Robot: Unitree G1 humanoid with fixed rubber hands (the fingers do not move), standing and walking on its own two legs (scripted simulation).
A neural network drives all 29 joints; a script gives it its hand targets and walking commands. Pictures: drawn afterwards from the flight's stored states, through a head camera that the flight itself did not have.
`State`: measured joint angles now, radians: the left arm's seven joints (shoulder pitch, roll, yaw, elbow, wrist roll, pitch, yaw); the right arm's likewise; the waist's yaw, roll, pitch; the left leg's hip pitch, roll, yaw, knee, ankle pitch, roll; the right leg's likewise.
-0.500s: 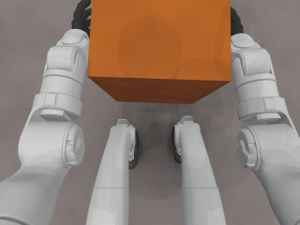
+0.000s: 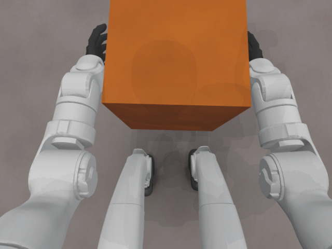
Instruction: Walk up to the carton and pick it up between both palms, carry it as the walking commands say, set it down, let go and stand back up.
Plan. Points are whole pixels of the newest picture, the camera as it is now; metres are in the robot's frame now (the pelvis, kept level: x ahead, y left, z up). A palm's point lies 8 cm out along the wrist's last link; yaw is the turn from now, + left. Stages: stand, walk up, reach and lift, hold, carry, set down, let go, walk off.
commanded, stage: reach and lift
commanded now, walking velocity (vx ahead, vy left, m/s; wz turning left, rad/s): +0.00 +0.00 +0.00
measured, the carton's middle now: (174, 77) +0.47 -0.01 -0.08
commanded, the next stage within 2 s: none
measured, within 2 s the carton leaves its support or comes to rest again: neither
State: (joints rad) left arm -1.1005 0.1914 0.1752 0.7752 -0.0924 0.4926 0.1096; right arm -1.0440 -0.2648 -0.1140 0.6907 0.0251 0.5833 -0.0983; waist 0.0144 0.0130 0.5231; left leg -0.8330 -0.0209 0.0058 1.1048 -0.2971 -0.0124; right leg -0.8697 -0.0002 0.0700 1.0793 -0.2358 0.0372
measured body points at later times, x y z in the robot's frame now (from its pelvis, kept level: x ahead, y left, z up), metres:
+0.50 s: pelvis +0.01 +0.00 +0.05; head +0.17 -0.01 +0.46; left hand +0.46 +0.17 +0.05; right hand +0.46 -0.18 +0.04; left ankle +0.15 +0.12 -0.64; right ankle +0.18 -0.13 -0.64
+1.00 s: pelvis +0.02 +0.00 +0.07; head +0.08 -0.01 +0.51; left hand +0.44 +0.17 +0.14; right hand +0.44 -0.17 +0.12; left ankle +0.15 +0.12 -0.64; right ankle +0.18 -0.13 -0.64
